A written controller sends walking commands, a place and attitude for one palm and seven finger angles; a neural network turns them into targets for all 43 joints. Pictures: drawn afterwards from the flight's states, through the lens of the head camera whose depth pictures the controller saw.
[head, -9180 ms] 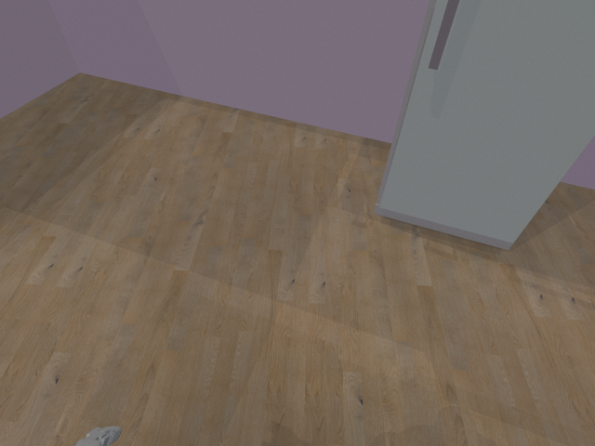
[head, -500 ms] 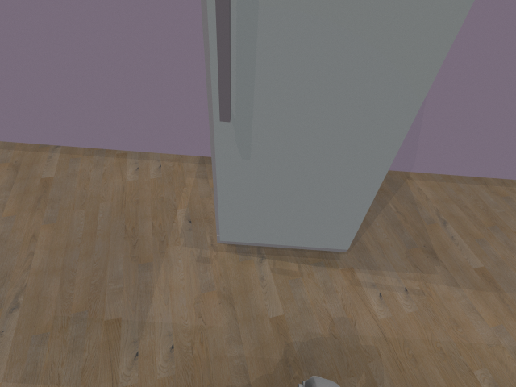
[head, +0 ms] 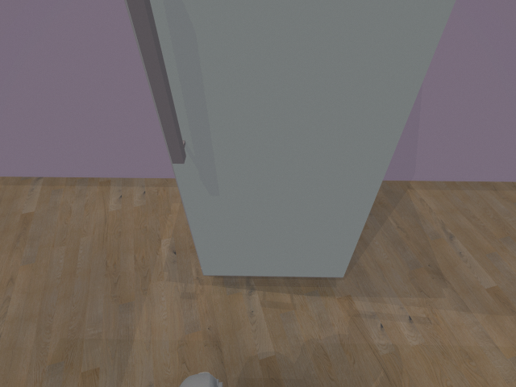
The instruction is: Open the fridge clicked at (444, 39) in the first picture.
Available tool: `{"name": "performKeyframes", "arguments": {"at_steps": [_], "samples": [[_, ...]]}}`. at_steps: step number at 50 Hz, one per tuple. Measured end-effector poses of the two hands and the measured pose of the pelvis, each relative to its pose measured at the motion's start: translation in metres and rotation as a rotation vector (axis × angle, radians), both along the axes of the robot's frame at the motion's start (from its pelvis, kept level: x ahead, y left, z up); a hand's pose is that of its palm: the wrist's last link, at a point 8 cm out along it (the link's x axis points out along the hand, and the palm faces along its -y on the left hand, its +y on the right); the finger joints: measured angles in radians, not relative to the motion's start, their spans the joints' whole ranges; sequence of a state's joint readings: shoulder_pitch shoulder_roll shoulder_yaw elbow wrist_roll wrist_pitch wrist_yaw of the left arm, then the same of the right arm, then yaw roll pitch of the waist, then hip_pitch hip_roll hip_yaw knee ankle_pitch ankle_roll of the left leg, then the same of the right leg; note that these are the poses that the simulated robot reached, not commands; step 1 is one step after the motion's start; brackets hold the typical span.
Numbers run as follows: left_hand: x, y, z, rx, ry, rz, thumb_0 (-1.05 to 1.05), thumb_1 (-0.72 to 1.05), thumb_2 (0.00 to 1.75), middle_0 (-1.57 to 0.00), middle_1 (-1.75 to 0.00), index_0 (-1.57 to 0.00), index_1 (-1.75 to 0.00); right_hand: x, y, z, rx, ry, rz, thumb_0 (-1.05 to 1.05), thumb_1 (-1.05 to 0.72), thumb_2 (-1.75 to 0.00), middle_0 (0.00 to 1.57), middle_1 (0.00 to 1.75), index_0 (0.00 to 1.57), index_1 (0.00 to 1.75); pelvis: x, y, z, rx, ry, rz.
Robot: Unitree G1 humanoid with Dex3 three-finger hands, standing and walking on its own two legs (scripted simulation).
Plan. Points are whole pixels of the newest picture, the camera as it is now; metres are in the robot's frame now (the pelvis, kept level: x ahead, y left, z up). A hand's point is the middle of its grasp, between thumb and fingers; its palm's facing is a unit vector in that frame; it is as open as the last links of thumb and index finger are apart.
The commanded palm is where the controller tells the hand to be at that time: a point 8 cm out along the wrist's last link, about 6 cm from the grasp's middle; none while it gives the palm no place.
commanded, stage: take the last steps up to it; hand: left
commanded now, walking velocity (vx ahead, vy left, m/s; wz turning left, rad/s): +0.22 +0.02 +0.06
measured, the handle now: (158, 59) +0.62 +0.22 +0.22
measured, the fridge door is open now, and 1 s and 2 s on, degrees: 0 0 0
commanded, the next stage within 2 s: come to a stop and stand still in 0.18 s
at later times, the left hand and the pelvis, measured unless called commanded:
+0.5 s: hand out of the picture +0.14 +0.21 -0.19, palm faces +0.07 -0.98 -0.17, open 7.4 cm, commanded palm none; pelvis +0.12 +0.04 +0.00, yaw +0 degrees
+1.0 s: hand out of the picture +0.15 +0.21 -0.19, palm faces +0.08 -0.98 -0.20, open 7.3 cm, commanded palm none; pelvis +0.09 +0.03 -0.01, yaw +1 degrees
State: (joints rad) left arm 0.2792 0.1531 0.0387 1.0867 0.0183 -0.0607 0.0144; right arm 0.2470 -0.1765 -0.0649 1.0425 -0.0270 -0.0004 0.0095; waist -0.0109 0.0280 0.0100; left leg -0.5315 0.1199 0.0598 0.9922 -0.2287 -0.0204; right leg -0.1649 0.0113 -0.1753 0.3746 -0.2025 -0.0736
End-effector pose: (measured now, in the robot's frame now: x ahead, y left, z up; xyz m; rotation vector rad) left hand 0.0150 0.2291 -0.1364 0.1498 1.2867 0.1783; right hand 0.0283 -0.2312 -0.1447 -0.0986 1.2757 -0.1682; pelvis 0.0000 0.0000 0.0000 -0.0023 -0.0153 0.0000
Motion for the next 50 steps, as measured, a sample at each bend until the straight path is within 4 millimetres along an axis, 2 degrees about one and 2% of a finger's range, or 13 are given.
{"name": "performKeyframes", "arguments": {"at_steps": [5, 11, 13, 16, 20, 25, 28, 31, 35, 40, 45, 50], "samples": [[-0.010, -0.007, -0.008, -0.050, 0.080, 0.057, 0.00, 0.92, 0.90, -0.20, -0.30, -0.20, -0.30, 0.069, 0.014, 0.007, 0.002, -0.064, 0.064, 0.00, -0.91, -0.90, 0.20, 0.30, 0.19, 0.30, 0.032, 0.007, 0.000, -0.015, 0.007, 0.007], [-0.017, -0.003, -0.025, -0.109, 0.198, 0.132, 0.00, 0.91, 0.90, -0.20, -0.30, -0.20, -0.30, 0.141, 0.046, 0.005, -0.012, -0.118, 0.136, 0.00, -0.91, -0.90, 0.20, 0.30, 0.19, 0.30, 0.076, 0.029, -0.011, -0.030, 0.004, 0.017], [-0.012, 0.001, -0.030, -0.119, 0.238, 0.131, 0.00, 0.91, 0.90, -0.20, -0.30, -0.20, -0.30, 0.155, 0.057, 0.004, -0.016, -0.136, 0.136, 0.00, -0.91, -0.90, 0.20, 0.30, 0.20, 0.30, 0.087, 0.036, -0.014, -0.013, -0.002, 0.009], [0.010, 0.011, -0.027, -0.112, 0.253, 0.094, 0.01, 0.91, 0.90, -0.20, -0.30, -0.20, -0.30, 0.162, 0.061, 0.008, -0.028, -0.156, 0.075, -0.02, -0.93, -0.90, 0.20, 0.30, 0.20, 0.30, 0.100, 0.043, -0.011, -0.006, -0.009, -0.013], [0.058, 0.024, -0.022, -0.082, 0.192, 0.061, 0.01, 0.91, 0.90, -0.20, -0.30, -0.20, -0.30, 0.163, 0.051, 0.013, -0.068, -0.123, 0.051, -0.04, -0.96, -0.90, 0.20, 0.30, 0.20, 0.30, 0.113, 0.045, -0.004, 0.000, -0.007, -0.008], [0.116, 0.029, -0.020, -0.043, 0.084, 0.038, 0.00, 0.91, 0.90, -0.20, -0.30, -0.20, -0.30, 0.152, 0.037, 0.008, -0.076, -0.021, 0.043, -0.03, -0.95, -0.90, 0.20, 0.30, 0.20, 0.30, 0.124, 0.035, -0.004, 0.005, -0.010, 0.006], [0.141, 0.027, -0.017, -0.010, 0.041, 0.017, 0.00, 0.92, 0.90, -0.20, -0.30, -0.20, -0.30, 0.144, 0.027, 0.001, -0.061, 0.022, 0.022, -0.02, -0.94, -0.90, 0.20, 0.30, 0.20, 0.30, 0.129, 0.024, -0.006, 0.010, -0.013, 0.004], [0.158, 0.022, -0.016, 0.028, 0.003, -0.006, 0.00, 0.92, 0.90, -0.20, -0.30, -0.20, -0.30, 0.137, 0.015, -0.012, -0.032, 0.049, -0.002, -0.01, -0.93, -0.90, 0.20, 0.30, 0.20, 0.30, 0.133, 0.010, -0.014, 0.028, -0.011, -0.007], [0.167, 0.010, -0.008, 0.044, -0.015, -0.031, 0.00, 0.91, 0.90, -0.20, -0.30, -0.20, -0.30, 0.128, 0.005, -0.020, -0.005, 0.079, -0.025, 0.00, -0.92, -0.90, 0.20, 0.30, 0.20, 0.30, 0.131, 0.002, -0.014, 0.015, -0.008, 0.010], [0.167, 0.003, -0.002, 0.038, -0.039, -0.018, 0.00, 0.91, 0.90, -0.20, -0.30, -0.20, -0.30, 0.117, 0.004, -0.018, 0.004, 0.115, -0.006, 0.00, -0.91, -0.90, 0.20, 0.30, 0.20, 0.30, 0.122, 0.002, -0.009, 0.023, 0.003, 0.014], [0.151, 0.012, -0.005, 0.025, -0.046, 0.005, 0.00, 0.91, 0.90, -0.21, -0.30, -0.20, -0.30, 0.111, 0.012, -0.011, -0.010, 0.097, 0.020, 0.00, -0.91, -0.90, 0.20, 0.30, 0.20, 0.30, 0.107, 0.010, -0.008, 0.024, 0.008, 0.018], [0.125, 0.031, -0.020, -0.004, -0.016, 0.031, 0.00, 0.91, 0.90, -0.21, -0.30, -0.20, -0.30, 0.098, 0.028, -0.006, -0.042, 0.054, 0.028, 0.00, -0.91, -0.90, 0.20, 0.30, 0.20, 0.30, 0.093, 0.026, -0.013, 0.014, -0.009, 0.012]]}}
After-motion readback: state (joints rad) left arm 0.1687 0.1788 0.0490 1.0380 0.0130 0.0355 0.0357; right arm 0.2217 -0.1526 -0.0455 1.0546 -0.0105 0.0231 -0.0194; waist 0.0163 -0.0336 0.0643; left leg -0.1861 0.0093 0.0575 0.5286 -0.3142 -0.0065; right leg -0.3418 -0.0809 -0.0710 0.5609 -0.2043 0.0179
